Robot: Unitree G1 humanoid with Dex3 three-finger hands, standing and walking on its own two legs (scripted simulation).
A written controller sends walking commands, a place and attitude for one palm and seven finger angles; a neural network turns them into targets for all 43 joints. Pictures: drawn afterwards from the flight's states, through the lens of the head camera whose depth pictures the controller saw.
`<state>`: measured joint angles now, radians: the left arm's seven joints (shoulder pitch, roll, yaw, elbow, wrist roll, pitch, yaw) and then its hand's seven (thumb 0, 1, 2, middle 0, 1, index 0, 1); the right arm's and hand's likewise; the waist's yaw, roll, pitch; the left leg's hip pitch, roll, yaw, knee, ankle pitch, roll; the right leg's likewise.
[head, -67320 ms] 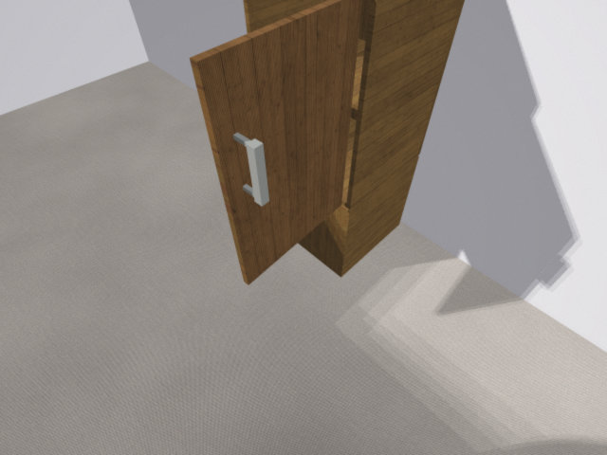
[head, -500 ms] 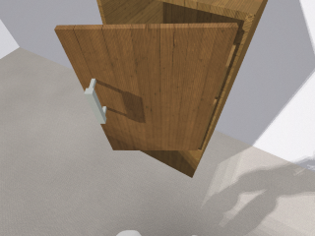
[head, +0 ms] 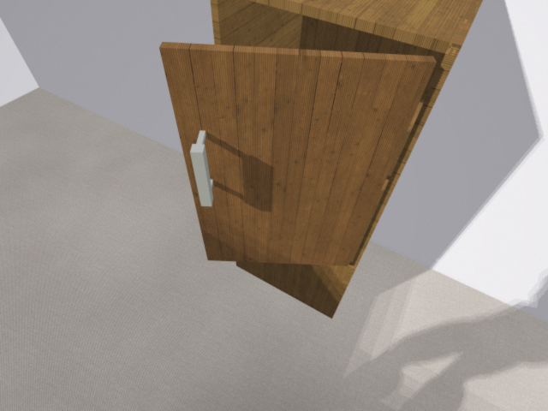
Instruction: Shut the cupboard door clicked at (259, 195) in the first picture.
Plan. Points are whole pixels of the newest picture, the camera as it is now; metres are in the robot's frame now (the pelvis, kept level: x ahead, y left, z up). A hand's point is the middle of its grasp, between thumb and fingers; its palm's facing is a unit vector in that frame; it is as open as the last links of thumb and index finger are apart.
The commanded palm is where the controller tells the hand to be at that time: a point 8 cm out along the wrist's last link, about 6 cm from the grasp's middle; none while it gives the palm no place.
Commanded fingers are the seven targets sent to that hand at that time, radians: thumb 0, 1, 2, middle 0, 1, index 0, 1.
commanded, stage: come to a stop and stand still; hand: left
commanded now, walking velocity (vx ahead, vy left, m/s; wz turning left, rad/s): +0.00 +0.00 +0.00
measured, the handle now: (204, 169) +0.50 +0.18 +0.04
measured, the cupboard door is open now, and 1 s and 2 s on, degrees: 29 29 29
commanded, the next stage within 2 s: look again from close up in 0.40 s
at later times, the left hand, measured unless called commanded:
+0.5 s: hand out of the picture -0.03 +0.15 -0.17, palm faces +0.01 -0.99 -0.15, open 7.3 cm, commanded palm none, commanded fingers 0.00 0.90 0.90 -0.20 -0.30 -0.20 -0.30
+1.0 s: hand out of the picture +0.00 +0.18 -0.17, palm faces +0.00 -0.97 -0.23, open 7.4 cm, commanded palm none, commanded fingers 0.00 0.90 0.90 -0.20 -0.30 -0.20 -0.30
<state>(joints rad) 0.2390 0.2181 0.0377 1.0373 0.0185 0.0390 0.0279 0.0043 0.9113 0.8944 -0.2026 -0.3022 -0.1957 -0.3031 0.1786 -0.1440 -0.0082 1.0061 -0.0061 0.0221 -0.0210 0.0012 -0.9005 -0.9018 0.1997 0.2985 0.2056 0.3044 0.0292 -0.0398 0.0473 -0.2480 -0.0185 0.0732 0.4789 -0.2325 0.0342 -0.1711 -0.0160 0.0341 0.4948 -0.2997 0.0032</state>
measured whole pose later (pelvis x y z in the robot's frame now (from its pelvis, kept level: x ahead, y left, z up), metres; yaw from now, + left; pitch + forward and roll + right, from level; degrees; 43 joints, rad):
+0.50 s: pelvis -0.02 -0.01 +0.01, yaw +0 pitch -2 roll +0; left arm 0.29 0.13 0.01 1.14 0.01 0.01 0.03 0.01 0.92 0.89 -0.20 -0.30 -0.20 -0.30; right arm 0.35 -0.14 -0.01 1.16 -0.01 0.02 -0.02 0.00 -0.91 -0.90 0.20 0.30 0.20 0.30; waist -0.02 -0.03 0.03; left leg -0.20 0.01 0.07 0.37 -0.14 0.01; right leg -0.12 0.02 0.03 0.38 -0.23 -0.01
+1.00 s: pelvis -0.01 +0.00 +0.00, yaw +0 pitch +0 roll +1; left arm 0.29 0.17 -0.01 1.08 0.02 -0.02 0.04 0.00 0.91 0.89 -0.20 -0.30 -0.20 -0.30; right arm 0.26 -0.19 0.00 1.06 -0.01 -0.02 -0.01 0.01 -0.92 -0.90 0.20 0.30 0.20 0.30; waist 0.00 0.01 0.01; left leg -0.25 -0.01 0.08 0.47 -0.22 0.03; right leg -0.19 -0.01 0.04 0.51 -0.32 0.01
